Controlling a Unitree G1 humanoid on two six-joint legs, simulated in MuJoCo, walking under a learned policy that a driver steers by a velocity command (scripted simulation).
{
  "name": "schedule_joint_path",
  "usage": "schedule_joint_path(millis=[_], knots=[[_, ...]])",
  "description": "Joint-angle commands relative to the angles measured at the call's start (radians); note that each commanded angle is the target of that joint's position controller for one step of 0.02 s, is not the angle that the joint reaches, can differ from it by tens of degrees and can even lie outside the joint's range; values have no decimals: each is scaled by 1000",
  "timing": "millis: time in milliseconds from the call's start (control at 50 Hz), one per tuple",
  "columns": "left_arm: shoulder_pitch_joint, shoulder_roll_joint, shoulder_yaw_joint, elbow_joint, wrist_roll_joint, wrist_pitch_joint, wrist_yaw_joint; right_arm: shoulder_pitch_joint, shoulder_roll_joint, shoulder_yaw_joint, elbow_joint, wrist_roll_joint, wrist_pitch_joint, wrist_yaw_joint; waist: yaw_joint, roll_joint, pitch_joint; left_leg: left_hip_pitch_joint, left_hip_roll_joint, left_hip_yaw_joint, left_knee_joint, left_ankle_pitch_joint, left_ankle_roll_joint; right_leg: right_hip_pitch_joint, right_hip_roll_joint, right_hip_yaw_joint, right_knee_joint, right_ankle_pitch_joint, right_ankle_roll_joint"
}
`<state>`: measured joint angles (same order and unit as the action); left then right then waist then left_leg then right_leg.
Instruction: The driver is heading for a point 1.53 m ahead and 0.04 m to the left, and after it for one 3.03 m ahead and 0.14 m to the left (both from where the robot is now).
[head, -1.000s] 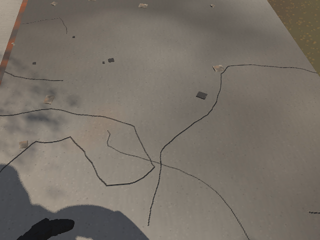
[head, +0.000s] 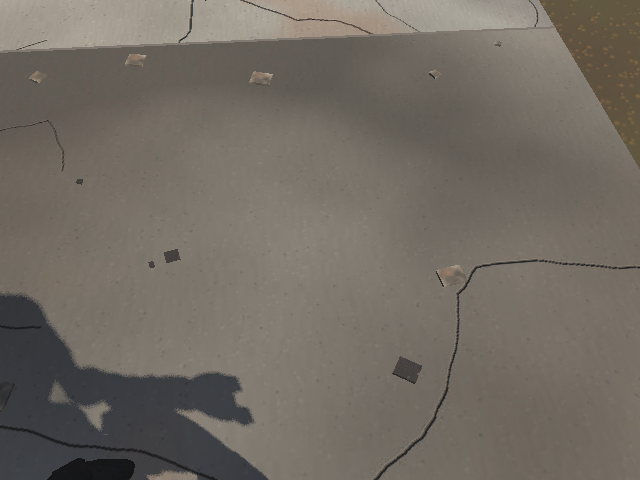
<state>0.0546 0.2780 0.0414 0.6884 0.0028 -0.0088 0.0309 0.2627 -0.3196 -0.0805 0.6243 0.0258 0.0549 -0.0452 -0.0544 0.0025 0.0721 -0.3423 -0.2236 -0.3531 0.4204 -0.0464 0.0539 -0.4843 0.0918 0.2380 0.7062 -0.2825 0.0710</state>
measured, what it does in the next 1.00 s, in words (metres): steps on the spot: right foot, then left foot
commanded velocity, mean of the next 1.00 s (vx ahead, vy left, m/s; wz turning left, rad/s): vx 0.01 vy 0.00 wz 0.05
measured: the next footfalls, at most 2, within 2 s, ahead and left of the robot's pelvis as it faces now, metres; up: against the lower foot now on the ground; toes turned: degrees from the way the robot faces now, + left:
right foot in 0.10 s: +0.13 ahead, -0.13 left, +0.00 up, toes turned +18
left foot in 0.54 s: +0.02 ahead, +0.11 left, +0.00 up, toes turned +18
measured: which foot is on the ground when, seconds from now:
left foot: down 0.00-0.12, up 0.14-0.52, down 0.54-0.90, up 0.92-1.00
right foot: up 0.00-0.08, down 0.10-0.56, up 0.58-0.88, down 0.90-1.00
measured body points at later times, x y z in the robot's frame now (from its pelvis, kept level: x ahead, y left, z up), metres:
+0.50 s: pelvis +0.04 -0.04 +0.00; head +0.08 -0.03 +0.45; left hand +0.05 +0.26 -0.11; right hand +0.30 -0.22 -0.09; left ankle -0.01 +0.11 -0.71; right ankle +0.10 -0.14 -0.74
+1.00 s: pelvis +0.04 -0.06 -0.01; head +0.08 -0.09 +0.43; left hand +0.17 +0.24 -0.08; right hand +0.22 -0.34 -0.12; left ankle -0.01 +0.10 -0.67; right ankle +0.06 -0.14 -0.74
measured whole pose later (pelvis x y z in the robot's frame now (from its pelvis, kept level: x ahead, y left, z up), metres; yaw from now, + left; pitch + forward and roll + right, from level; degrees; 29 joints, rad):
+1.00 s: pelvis +0.04 -0.06 -0.01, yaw -1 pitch +2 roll +2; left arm 0.24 0.32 0.08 0.61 0.00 0.03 -0.01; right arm 0.09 -0.31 -0.09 0.68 -0.01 0.02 -0.03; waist 0.03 0.04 0.06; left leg -0.45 0.05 0.01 1.08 -0.55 -0.06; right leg -0.38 0.01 -0.02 0.65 -0.31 -0.06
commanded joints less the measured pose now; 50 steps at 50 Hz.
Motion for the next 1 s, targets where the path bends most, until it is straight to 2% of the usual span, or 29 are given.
schedule_joint_path(millis=[20,80,100,120,140,160,180,220,320,360,420,480,520,540,560,580,600,640,660,700,780,840,880,900,920,940,960,980,1000], knots=[[-8,103,39,-59,-9,-32,-5,-15,-157,-55,-83,-3,1,-9,21,173,-149,131,220,-316,-119,-198,80,110,32,-32,-112,15,-6],[33,131,58,-36,-17,-48,-12,-36,-143,-55,-98,8,3,-4,50,167,-146,123,191,-356,-61,-242,47,253,-16,-38,-332,124,-34],[33,144,62,-33,-15,-45,-9,1,-109,-44,-90,15,3,1,37,86,-182,70,136,-296,34,-444,14,368,-106,-8,-405,193,-73],[23,186,66,-50,9,-32,-4,46,-75,-32,-90,14,4,4,9,-72,-226,-58,57,-145,212,-587,-23,480,-291,151,-392,241,-178],[3,206,69,-59,48,-24,-8,58,-122,-47,-111,21,-4,11,-7,-254,-191,-172,-1,36,459,-607,-64,409,-424,291,-421,316,-291],[-28,154,63,-77,46,-26,-5,54,-209,-68,-93,5,-12,17,-1,-193,-148,-206,78,65,592,-521,-106,351,-435,264,-429,292,-302],[-64,119,53,-89,29,-22,3,67,-224,-75,-70,4,-6,18,-6,-136,-113,-215,106,94,646,-444,-120,323,-374,156,-414,218,-269],[-76,106,41,-99,7,-8,17,103,-170,-60,-50,-8,11,12,4,-104,-77,-267,130,145,808,-359,-141,302,-318,50,-407,193,-244],[21,127,39,-78,26,16,25,-15,-122,-33,-120,9,2,17,84,-127,-69,-380,265,287,770,-285,-198,420,-316,-103,-425,323,-296],[82,151,45,-50,21,20,13,-53,-88,-15,-140,-9,-7,17,110,-111,-101,-325,273,282,683,-334,-203,446,-332,-84,-406,428,-330],[50,169,47,-38,7,17,-19,-33,-38,11,-118,-29,-15,13,85,-124,-148,-133,251,301,482,-388,-174,394,-325,-115,-376,541,-337],[64,133,27,-1,-17,3,-48,-3,-28,16,-69,-36,-14,8,66,-153,-144,50,224,330,187,-303,-150,340,-298,-87,-347,498,-315],[88,181,37,17,-48,-1,-52,21,-73,0,-51,-29,-16,6,36,-167,-115,194,187,352,-84,-104,-99,277,-282,-51,-298,503,-267],[120,173,34,21,-45,-10,-53,38,-128,-14,-52,-26,-16,-1,39,-139,-152,329,258,287,-86,-12,-65,200,-259,-37,-273,393,-205],[136,108,14,1,-14,-24,-62,82,-200,-29,-60,-42,-6,-15,45,39,-245,511,451,146,17,320,11,61,-187,-97,-119,112,-134],[137,81,12,-17,-33,-33,-61,39,-239,-49,-44,-48,9,-14,47,279,-219,413,599,69,-18,313,153,-72,-84,-256,-10,-213,-67],[104,158,37,-6,-40,-24,-50,4,-172,-35,-74,-64,-2,-8,-3,232,-190,336,616,58,-62,291,214,-82,-103,-242,233,-344,-29],[177,159,62,31,-46,20,-28,-114,-95,-9,-87,-61,-22,-8,55,187,-132,240,544,193,-83,239,171,-110,-123,-214,463,-293,1],[211,147,63,36,-36,45,-16,-169,-81,-7,-87,-44,-34,-5,76,194,-100,208,522,246,-92,199,147,-119,-138,-212,472,-231,19],[198,119,58,11,-28,66,-10,-185,-68,-5,-72,-44,-44,-7,78,176,-72,181,503,312,-106,157,137,-118,-153,-236,446,-145,42],[143,76,38,-71,-24,64,-46,-173,-102,-24,-46,-39,-42,-8,46,148,-111,229,537,374,-72,161,137,-36,-192,-271,201,-84,22],[173,108,51,-102,-26,70,-65,-165,-142,-43,-26,-19,-46,10,51,147,-134,241,583,388,-24,210,128,48,-171,-322,86,-92,-21],[228,116,65,-102,-28,79,-63,-189,-135,-46,-15,2,-50,21,89,119,-132,196,574,440,66,144,69,154,-138,-355,-65,11,-68],[271,146,83,-91,-22,79,-50,-143,-104,-42,10,3,-53,29,100,46,-132,135,520,489,181,28,10,251,-109,-322,-162,118,-107],[331,276,123,-96,-22,73,-27,-114,-65,-33,3,-28,-55,34,105,-229,-125,-85,397,575,476,-259,-92,417,-255,-53,-271,542,-199],[335,371,135,-129,9,47,-28,-237,-15,-10,-85,-57,-56,26,115,-400,-158,-370,212,444,723,-675,-152,478,-454,381,-346,653,-419],[341,312,119,-134,26,17,-43,-294,-65,-22,-80,-50,-56,17,165,-204,-222,-401,221,290,850,-660,-129,499,-464,352,-380,494,-442],[308,290,109,-131,17,-1,-40,-298,-62,-23,-77,-30,-59,12,138,-159,-187,-410,230,257,856,-570,-96,461,-424,288,-387,382,-399],[245,260,102,-137,-9,-3,-31,-266,-71,-28,-52,-29,-60,4,99,-82,-149,-407,255,243,811,-470,-84,426,-372,218,-385,288,-340]])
